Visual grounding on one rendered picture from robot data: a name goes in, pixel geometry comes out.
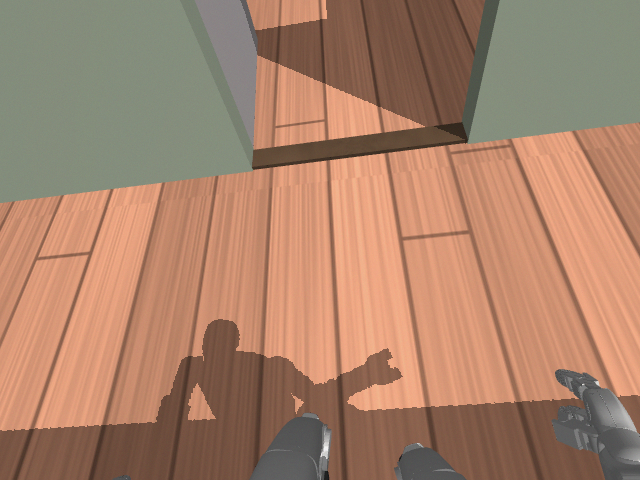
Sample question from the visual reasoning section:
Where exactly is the right robot hand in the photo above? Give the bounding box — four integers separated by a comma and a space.
551, 369, 637, 454

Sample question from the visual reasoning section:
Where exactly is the right robot arm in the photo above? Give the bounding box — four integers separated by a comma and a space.
597, 428, 640, 480

